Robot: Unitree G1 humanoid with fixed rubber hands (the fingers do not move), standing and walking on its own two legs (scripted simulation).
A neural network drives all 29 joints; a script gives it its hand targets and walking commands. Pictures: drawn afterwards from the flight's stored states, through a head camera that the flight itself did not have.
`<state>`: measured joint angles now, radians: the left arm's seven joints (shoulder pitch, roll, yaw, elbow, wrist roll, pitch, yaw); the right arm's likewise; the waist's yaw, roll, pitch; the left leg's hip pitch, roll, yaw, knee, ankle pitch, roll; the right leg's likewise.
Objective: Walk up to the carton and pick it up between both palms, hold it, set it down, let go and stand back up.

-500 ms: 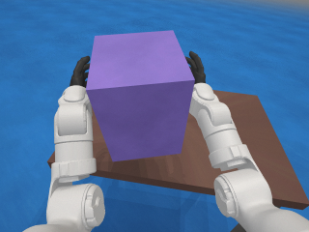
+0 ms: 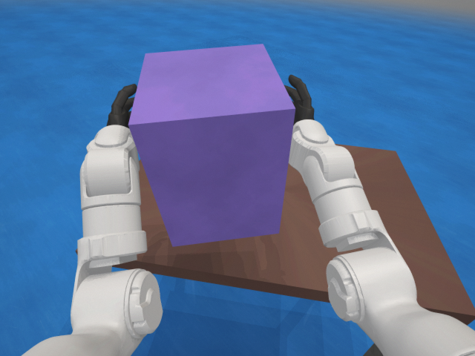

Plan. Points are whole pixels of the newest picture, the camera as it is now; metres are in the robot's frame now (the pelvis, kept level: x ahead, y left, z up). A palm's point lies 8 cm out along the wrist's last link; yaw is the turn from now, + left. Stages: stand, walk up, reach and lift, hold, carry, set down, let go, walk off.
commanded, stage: hold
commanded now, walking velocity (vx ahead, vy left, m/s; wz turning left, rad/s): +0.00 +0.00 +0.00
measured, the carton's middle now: (216, 148) +0.37 +0.00 +0.22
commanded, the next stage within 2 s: none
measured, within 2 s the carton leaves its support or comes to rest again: neither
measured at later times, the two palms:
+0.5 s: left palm (124, 134) +0.37 +0.14 +0.25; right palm (302, 124) +0.37 -0.13 +0.26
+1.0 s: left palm (121, 134) +0.37 +0.14 +0.25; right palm (301, 123) +0.37 -0.13 +0.26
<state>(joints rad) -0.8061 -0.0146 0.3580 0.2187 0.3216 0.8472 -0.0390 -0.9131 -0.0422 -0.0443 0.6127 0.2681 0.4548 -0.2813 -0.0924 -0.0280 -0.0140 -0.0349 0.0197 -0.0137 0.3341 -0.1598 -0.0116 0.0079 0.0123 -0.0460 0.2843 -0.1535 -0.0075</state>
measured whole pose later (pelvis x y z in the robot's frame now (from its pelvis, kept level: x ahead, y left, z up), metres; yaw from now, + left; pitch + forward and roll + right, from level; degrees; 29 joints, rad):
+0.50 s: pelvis +0.01 +0.00 +0.00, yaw +0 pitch -8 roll -1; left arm -0.77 -0.02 0.34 0.15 0.32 0.87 -0.04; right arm -0.89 -0.06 -0.01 0.55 0.31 0.49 -0.30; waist -0.11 -0.02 -0.01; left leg -0.03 0.02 -0.02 0.34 -0.17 -0.02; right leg 0.02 0.01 -0.05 0.28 -0.16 -0.01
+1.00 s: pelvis +0.00 +0.00 +0.00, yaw +0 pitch -8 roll -1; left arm -0.78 -0.01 0.35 0.18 0.32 0.87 -0.05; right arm -0.90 -0.05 -0.02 0.57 0.31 0.50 -0.31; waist -0.11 -0.04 -0.02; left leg -0.03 0.02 -0.02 0.34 -0.17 -0.02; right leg 0.02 0.01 -0.05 0.28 -0.16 -0.01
